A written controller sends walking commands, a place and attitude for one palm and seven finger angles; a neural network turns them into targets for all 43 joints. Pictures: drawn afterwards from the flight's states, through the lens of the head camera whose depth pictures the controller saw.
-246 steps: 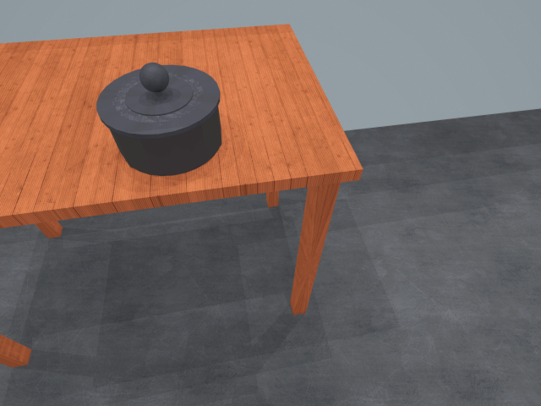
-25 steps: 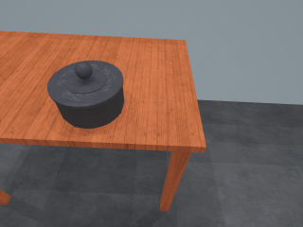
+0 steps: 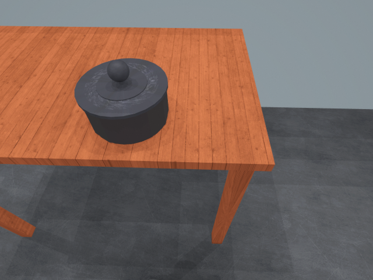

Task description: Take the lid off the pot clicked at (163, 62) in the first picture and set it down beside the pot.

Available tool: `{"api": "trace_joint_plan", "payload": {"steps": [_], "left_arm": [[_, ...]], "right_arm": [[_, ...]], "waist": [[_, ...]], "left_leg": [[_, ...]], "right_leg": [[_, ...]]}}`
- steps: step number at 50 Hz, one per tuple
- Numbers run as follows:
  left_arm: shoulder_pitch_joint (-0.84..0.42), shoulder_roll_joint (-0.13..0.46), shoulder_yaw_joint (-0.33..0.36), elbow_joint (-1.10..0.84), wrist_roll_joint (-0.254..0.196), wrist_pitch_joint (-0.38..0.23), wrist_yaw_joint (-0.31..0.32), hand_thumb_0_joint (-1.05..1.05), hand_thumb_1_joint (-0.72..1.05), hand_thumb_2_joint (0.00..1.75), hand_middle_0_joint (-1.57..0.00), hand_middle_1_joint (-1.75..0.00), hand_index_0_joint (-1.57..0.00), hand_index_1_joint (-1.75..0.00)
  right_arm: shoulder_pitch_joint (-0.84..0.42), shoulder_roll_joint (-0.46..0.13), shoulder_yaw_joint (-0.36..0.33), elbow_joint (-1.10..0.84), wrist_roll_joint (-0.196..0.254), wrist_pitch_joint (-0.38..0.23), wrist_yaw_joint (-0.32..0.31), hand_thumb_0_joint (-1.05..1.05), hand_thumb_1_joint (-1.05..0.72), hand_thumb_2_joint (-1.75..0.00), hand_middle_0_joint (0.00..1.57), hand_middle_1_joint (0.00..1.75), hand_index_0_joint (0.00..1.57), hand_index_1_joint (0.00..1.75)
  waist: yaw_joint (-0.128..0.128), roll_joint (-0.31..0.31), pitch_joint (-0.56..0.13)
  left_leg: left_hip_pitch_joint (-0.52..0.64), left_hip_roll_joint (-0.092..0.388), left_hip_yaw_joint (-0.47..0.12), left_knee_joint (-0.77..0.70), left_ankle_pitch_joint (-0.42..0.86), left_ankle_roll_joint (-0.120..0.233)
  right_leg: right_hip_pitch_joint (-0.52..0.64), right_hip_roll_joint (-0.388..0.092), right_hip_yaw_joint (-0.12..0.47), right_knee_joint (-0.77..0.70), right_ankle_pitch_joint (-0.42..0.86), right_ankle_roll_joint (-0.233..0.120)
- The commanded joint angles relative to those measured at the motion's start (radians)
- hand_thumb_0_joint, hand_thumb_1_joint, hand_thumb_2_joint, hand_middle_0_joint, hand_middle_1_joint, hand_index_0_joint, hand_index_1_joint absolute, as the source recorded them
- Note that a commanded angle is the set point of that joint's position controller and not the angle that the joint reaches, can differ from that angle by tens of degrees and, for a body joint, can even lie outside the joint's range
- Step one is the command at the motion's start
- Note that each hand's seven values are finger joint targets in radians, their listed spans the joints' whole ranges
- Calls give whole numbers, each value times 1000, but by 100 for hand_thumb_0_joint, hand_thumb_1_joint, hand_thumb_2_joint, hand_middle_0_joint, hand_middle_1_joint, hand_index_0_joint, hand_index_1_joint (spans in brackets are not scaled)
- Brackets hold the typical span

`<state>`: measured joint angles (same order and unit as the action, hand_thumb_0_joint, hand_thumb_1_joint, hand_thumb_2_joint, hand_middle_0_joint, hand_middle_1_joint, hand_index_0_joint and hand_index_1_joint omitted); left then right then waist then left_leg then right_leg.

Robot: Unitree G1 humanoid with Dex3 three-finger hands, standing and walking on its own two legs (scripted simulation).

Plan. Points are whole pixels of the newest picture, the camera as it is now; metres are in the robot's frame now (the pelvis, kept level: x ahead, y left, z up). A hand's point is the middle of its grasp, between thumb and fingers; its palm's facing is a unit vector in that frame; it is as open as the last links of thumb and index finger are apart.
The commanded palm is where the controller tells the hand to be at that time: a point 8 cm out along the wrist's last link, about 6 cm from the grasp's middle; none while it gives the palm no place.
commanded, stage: shuffle to correct the standing spot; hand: left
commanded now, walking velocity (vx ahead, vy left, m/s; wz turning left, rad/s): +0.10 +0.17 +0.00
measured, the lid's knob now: (118, 71) +0.49 +0.18 +0.18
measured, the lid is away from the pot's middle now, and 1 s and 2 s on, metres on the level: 0.00 0.00 0.00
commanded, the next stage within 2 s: come to a stop and stand still in 0.24 s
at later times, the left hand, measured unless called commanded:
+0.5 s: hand out of the picture -0.03 +0.26 -0.17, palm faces +0.09 -0.97 -0.23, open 7.4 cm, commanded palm none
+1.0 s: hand out of the picture +0.10 +0.25 -0.15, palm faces +0.03 -0.96 -0.27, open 7.4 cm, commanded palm none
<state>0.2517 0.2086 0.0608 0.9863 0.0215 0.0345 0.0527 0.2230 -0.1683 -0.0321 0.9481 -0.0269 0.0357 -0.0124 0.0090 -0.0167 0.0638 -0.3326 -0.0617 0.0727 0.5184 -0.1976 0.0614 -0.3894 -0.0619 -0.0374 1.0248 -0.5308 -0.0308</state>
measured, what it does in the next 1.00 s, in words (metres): steps on the spot: right foot, then left foot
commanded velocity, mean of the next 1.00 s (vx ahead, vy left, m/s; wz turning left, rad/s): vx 0.01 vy -0.02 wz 0.00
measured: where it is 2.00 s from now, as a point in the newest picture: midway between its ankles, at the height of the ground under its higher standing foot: outside the picture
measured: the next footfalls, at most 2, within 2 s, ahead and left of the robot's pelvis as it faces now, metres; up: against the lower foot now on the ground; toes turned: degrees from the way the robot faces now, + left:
right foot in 0.08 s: +0.01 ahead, -0.09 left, +0.00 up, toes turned -5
left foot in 0.50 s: +0.13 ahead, +0.24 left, +0.00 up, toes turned +4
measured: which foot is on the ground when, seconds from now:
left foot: down 0.00-0.08, up 0.10-0.48, down 0.50-0.76, up 0.78-1.00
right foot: up 0.00-0.06, down 0.08-0.48, up 0.50-0.74, down 0.76-1.00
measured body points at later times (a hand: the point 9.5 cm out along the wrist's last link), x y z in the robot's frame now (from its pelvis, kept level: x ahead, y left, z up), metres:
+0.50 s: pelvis +0.04 +0.08 +0.00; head +0.06 +0.08 +0.44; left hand -0.03 +0.31 -0.15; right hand +0.14 -0.18 -0.14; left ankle +0.09 +0.24 -0.73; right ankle -0.03 -0.08 -0.73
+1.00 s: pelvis +0.04 +0.06 +0.00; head +0.04 +0.04 +0.45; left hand +0.10 +0.30 -0.13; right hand +0.10 -0.18 -0.15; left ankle +0.03 +0.17 -0.72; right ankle +0.03 -0.02 -0.73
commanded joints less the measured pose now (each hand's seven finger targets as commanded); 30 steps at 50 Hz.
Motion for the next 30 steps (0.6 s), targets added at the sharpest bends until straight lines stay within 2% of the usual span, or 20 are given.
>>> {"api": "trace_joint_plan", "payload": {"steps": [1, 2, 3, 4, 5, 6, 7, 9, 13, 17, 20, 22, 23, 24, 25, 26, 27, 28, 29, 30], "left_arm": [[176, 33, 3, -34, -8, -8, -3, 0, 90, 90, -20, -30, -20, -30], [227, 37, 5, -22, -5, -13, -2, 0, 90, 90, -20, -30, -20, -30], [273, 90, 18, -17, 6, -20, 5, 0, 90, 90, -20, -30, -20, -30], [261, 206, 38, -37, 13, -25, 11, 0, 90, 90, -20, -30, -20, -30], [207, 211, 34, -61, 0, -31, 15, 0, 90, 90, -20, -30, -20, -30], [124, 215, 41, -84, 1, -38, 14, 0, 90, 90, -20, -30, -20, -30], [117, 167, 41, -79, -3, -57, 14, 0, 90, 90, -20, -30, -20, -30], [122, 139, 25, -69, -5, -75, 8, 0, 90, 90, -20, -30, -20, -30], [212, 154, 33, -35, 1, -89, -3, 0, 90, 90, -20, -30, -20, -30], [223, 178, 37, -28, 9, -80, -11, 0, 90, 90, -20, -30, -20, -30], [158, 173, 31, -50, 21, -63, -18, 0, 90, 90, -20, -30, -20, -30], [163, 141, 21, -43, 17, -51, -18, 0, 90, 90, -20, -30, -20, -30], [218, 104, 11, -31, 6, -45, -19, 0, 90, 90, -20, -30, -20, -30], [245, 58, -3, -37, -4, -39, -18, 0, 90, 90, -20, -30, -20, -30], [234, 38, -8, -45, -12, -28, -8, 0, 90, 90, -20, -30, -20, -30], [226, 28, -10, -54, -12, -32, -5, 0, 90, 90, -20, -30, -20, -30], [225, -3, -18, -62, -10, -41, -15, 0, 90, 90, -20, -30, -20, -30], [228, 12, -4, -13, -6, -24, -8, 0, 90, 90, -20, -30, -20, -30], [235, 62, 9, -1, -11, -13, -10, 0, 90, 90, -20, -30, -20, -30], [208, 87, 14, -17, -11, -7, -21, 0, 90, 90, -20, -30, -20, -30]], "right_arm": [[25, -149, -30, -67, -6, -5, -6, 0, -90, -90, 20, 30, 20, 30], [20, -146, -32, -70, -1, 1, -3, 0, -90, -90, 20, 30, 20, 30], [18, -106, -32, -81, 9, 6, 2, 0, -90, -90, 20, 30, 20, 30], [6, -68, -35, -103, 6, 11, 5, 0, -90, -90, 20, 30, 20, 30], [-44, -143, -44, -113, -13, 15, 9, 0, -90, -90, 20, 30, 20, 30], [7, -140, -44, -118, -15, 20, 23, 0, -90, -90, 20, 30, 20, 30], [-14, -132, -44, -97, -16, 18, 27, 0, -90, -90, 20, 30, 20, 30], [11, -139, -43, -80, -8, 8, 33, 0, -90, -90, 20, 30, 20, 30], [-46, -95, -30, -89, 8, -2, 40, 0, -90, -90, 20, 30, 20, 30], [-101, -83, -25, -105, 19, -8, 45, 0, -90, -90, 20, 30, 20, 30], [-72, -70, -25, -89, 29, -28, 37, 0, -90, -90, 20, 30, 20, 30], [69, -87, -30, -28, 28, -49, 22, 0, -90, -90, 20, 30, 20, 30], [131, -148, -44, -6, 26, -59, 11, 0, -90, -90, 20, 30, 20, 30], [172, -230, -65, -6, 21, -67, 3, 0, -90, -90, 20, 30, 20, 30], [190, -264, -62, -13, 22, -56, -9, 0, -90, -90, 20, 30, 20, 30], [148, -236, -48, -18, 9, -53, -12, 0, -90, -90, 20, 30, 20, 30], [102, -221, -41, -24, 2, -57, -19, 0, -90, -90, 20, 30, 20, 30], [60, -181, -24, -4, 4, -63, -30, 0, -90, -90, 20, 30, 20, 30], [19, -151, -16, -8, 9, -58, -33, 0, -90, -90, 20, 30, 20, 30], [-12, -152, -18, -21, 7, -52, -34, 0, -90, -90, 20, 30, 20, 30]], "waist": [[42, 90, -104], [68, 54, -99], [89, -127, -65], [101, -366, 8], [79, -212, 70], [17, -120, 40], [28, -181, 60], [18, -214, 28], [47, -138, -10], [62, -185, 25], [36, -274, 36], [-16, -156, -47], [-31, 12, -140], [-43, 204, -185], [-60, 218, -166], [-41, 144, -75], [-18, 118, -5], [3, 362, -79], [11, 421, -78], [6, 390, -59]], "left_leg": [[-1, 216, -243, -196, -22, 119], [-59, 182, -197, -123, -86, 85], [-227, 97, -119, 71, -198, 21], [-412, -4, -51, 336, -290, -63], [-391, 44, -141, 507, -277, -75], [-356, 54, -156, 585, -206, -73], [-396, 66, -152, 594, -173, -76], [-389, 82, -124, 578, -122, -88], [-367, 89, -49, 513, -93, -112], [-263, 90, 5, 369, -64, -115], [-23, 63, 38, 186, -65, -100], [196, 57, 29, -20, 65, -91], [357, 153, -48, -36, 219, -72], [428, 373, -342, -86, 421, 17], [255, 434, -407, -185, 467, 86], [152, 440, -364, -216, 408, 112], [85, 417, -342, -192, 508, 106], [83, 384, -337, -200, 526, 83], [50, 371, -312, -206, 442, 80], [45, 357, -276, -191, 404, 83]], "right_leg": [[145, 3, -38, -303, 52, 2], [243, -3, -37, -486, 149, 2], [358, -140, 139, -709, 150, -37], [334, -427, 536, -877, 48, -140], [168, -471, 568, -900, 23, -166], [135, -437, 460, -893, 3, -195], [175, -355, 430, -856, 134, -150], [274, -298, 256, -765, 453, -140], [359, -276, 174, -724, 622, -137], [281, -267, 124, -726, 574, -115], [132, -224, 67, -676, 542, -74], [118, -148, 15, -487, 504, -26], [73, -96, -19, -340, 330, 6], [-73, 10, -32, -177, -59, 57], [-2, 32, 69, -69, -154, 46], [20, 18, 74, -7, -112, 25], [-22, 12, 51, 2, -57, 28], [11, 7, 94, 17, -24, 40], [44, 3, 106, 23, -16, 37], [22, -1, 100, -5, -9, 35]]}}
